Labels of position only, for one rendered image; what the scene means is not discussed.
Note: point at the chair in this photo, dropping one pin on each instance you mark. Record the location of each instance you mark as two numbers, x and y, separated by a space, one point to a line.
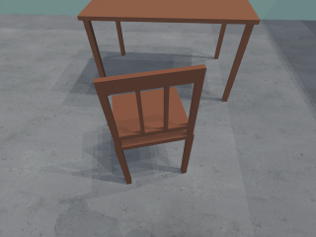
152 117

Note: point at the table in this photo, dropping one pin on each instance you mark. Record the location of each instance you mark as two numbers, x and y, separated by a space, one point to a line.
234 12

